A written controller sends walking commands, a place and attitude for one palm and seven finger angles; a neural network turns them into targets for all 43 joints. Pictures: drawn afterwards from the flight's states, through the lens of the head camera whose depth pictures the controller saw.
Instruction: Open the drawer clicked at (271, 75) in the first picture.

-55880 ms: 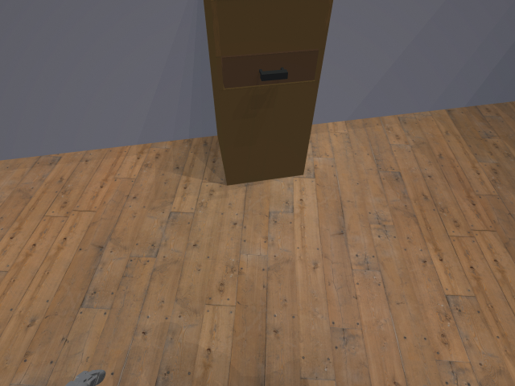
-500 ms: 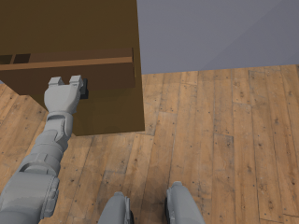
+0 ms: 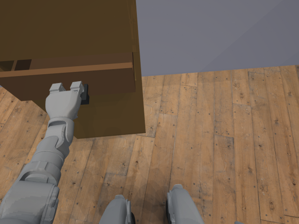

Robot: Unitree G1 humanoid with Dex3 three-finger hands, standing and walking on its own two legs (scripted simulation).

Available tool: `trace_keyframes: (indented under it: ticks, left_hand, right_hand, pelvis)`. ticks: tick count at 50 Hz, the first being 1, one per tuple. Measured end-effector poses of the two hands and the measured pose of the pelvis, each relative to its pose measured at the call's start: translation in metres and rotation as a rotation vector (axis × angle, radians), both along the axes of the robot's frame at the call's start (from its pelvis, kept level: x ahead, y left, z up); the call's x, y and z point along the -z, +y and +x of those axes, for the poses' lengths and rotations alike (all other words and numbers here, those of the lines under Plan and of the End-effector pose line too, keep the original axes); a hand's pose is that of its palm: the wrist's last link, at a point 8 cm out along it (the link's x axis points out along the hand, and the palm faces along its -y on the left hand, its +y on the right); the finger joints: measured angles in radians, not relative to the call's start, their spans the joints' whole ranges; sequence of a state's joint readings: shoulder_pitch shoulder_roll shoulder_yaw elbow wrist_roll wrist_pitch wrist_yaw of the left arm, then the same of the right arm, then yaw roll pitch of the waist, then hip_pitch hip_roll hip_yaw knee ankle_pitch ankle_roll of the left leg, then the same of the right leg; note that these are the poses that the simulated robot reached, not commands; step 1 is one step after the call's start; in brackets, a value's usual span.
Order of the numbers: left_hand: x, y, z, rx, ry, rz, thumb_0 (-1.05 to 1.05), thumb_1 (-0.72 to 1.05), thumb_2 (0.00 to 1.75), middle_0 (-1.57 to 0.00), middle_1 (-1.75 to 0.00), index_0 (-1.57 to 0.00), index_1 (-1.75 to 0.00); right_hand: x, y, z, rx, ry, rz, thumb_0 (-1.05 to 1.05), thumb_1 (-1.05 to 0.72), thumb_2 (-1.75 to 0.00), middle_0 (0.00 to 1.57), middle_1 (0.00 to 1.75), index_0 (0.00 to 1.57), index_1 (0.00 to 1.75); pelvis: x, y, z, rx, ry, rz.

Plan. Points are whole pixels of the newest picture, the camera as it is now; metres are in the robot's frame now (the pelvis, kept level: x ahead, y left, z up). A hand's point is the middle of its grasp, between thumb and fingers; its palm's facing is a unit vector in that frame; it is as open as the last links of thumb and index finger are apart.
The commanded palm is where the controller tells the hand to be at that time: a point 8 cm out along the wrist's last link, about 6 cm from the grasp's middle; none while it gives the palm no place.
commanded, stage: pull the drawer open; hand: left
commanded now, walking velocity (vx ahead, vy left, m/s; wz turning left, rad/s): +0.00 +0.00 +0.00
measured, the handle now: (70, 93) +0.49 +0.22 -0.03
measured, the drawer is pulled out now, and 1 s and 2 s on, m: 0.05 0.16 0.30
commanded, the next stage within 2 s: none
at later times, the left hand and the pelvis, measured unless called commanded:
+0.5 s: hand (71, 125) +0.40 +0.22 -0.05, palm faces -0.02 -0.01 -1.00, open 6.1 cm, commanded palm +0.38 +0.21 +0.00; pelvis +0.04 +0.00 +0.02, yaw +1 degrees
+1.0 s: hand (69, 147) +0.33 +0.21 -0.04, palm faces -0.02 -0.04 -1.00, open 6.1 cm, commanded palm +0.28 +0.22 +0.00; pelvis +0.03 +0.00 +0.02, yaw -1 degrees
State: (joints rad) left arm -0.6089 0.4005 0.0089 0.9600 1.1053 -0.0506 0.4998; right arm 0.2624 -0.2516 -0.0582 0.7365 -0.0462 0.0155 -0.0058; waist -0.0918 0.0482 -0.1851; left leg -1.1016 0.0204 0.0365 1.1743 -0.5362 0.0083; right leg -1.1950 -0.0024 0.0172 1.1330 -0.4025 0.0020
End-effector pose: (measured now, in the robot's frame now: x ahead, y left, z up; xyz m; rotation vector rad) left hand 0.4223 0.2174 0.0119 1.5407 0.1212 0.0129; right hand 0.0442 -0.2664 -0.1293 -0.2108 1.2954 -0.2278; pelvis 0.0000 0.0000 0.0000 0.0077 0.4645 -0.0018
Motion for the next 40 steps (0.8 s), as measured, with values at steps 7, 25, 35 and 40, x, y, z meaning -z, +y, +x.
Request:
trace_keyframes:
  ticks: [7,25,35,40]
  left_hand:
    - [0.001,0.0,-0.022,0.003,-0.013,-0.014,0.01,0.67,0.74,-0.27,-1.35,-0.36,-1.34]
    - [0.003,-0.002,-0.045,-0.008,-0.049,0.023,-0.01,0.63,0.81,-0.32,-1.34,-0.37,-1.36]
    - [-0.001,-0.003,-0.047,-0.026,0.006,-0.001,0.02,0.64,0.74,-0.3,-1.33,-0.38,-1.34]
    - [-0.001,-0.003,-0.063,-0.021,-0.003,-0.01,0.02,0.66,0.72,-0.28,-1.34,-0.37,-1.32]
  right_hand:
    - [-0.008,0.008,0.041,-0.001,-0.043,0.027,0.01,-0.9,-0.89,0.2,0.3,0.2,0.3]
    - [-0.019,0.015,0.14,-0.14,-0.166,0.002,0.01,-0.9,-0.89,0.2,0.3,0.2,0.3]
    - [-0.019,0.01,0.096,-0.07,-0.152,0.015,0.01,-0.9,-0.89,0.2,0.3,0.2,0.3]
    - [-0.019,0.003,0.069,-0.021,-0.124,0.016,0.01,-0.9,-0.89,0.2,0.3,0.2,0.3]
  pelvis:
    - [-0.012,0.004,0.025,0.015,-0.009,-0.002]
    - [-0.017,0.0,0.042,-0.033,-0.04,-0.016]
    - [-0.017,-0.006,0.027,-0.007,-0.061,-0.002]
    - [-0.017,-0.005,0.026,0.016,-0.065,0.003]
